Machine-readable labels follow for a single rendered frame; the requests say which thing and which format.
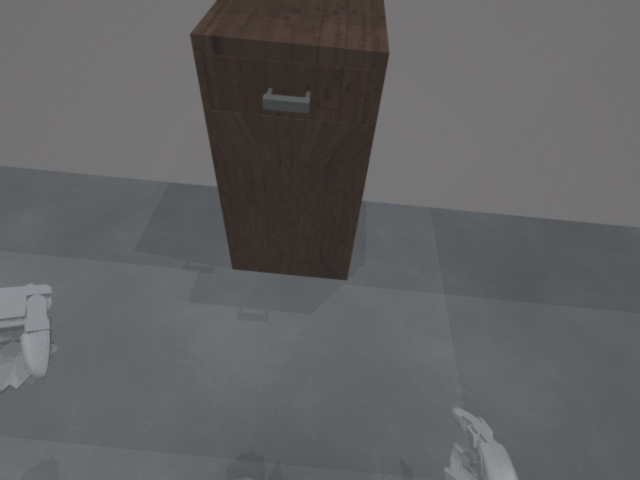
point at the right robot hand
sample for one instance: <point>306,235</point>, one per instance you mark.
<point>492,461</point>

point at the cabinet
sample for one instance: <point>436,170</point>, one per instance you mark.
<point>291,188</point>

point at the drawer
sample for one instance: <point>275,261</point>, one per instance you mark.
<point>340,94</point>

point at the handle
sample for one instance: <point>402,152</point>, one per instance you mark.
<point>286,103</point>

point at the left robot hand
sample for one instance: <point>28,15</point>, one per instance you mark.
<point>25,327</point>

